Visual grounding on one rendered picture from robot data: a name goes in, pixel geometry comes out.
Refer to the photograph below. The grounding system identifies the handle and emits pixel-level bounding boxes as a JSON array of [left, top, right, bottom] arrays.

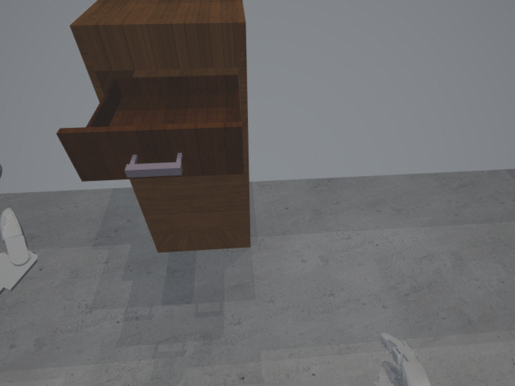
[[125, 153, 183, 178]]

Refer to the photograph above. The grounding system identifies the robot right hand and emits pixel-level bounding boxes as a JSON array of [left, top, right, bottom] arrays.
[[373, 332, 432, 386]]

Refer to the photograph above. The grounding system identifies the cabinet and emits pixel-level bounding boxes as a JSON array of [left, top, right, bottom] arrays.
[[70, 0, 250, 253]]

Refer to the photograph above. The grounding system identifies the drawer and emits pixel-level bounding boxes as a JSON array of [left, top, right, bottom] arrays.
[[56, 75, 244, 182]]

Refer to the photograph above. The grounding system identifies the robot left hand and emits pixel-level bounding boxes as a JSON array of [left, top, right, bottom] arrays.
[[0, 164, 38, 295]]

